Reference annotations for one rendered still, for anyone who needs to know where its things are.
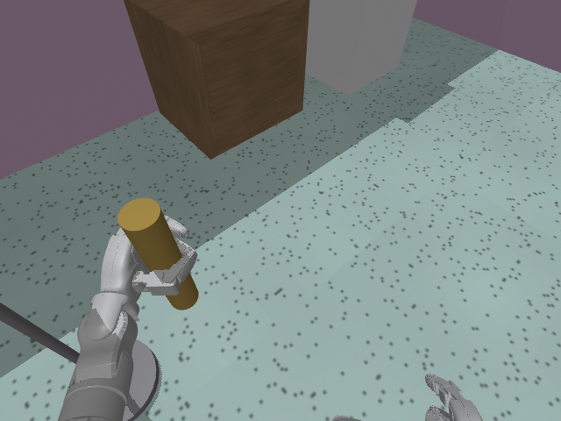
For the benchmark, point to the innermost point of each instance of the floor lamp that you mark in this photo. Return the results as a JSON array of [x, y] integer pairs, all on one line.
[[145, 376]]

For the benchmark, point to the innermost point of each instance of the left robot hand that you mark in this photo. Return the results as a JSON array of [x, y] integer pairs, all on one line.
[[124, 271]]

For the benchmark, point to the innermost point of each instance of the left robot arm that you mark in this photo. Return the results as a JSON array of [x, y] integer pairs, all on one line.
[[100, 384]]

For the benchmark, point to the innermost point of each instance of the right robot hand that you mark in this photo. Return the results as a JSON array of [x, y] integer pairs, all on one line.
[[450, 395]]

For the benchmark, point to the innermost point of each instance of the can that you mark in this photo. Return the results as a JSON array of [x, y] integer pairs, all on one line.
[[146, 228]]

